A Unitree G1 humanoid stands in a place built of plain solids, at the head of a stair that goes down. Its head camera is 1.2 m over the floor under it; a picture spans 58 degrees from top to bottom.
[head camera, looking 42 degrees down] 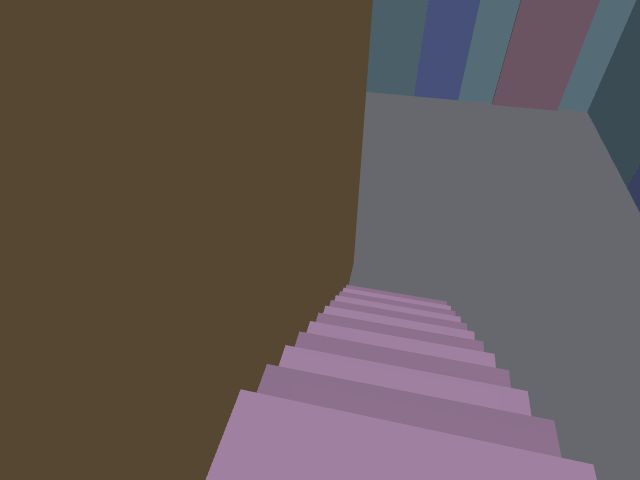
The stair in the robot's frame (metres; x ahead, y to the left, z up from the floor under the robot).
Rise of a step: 0.18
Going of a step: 0.21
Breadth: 1.08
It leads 13 degrees to the right of straight ahead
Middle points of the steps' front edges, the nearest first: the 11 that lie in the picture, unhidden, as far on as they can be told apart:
0.57 -0.19 0.00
0.77 -0.24 -0.18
0.98 -0.28 -0.37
1.18 -0.33 -0.55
1.38 -0.37 -0.73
1.59 -0.42 -0.92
1.79 -0.47 -1.10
1.99 -0.51 -1.28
2.20 -0.56 -1.47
2.40 -0.60 -1.65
2.61 -0.65 -1.83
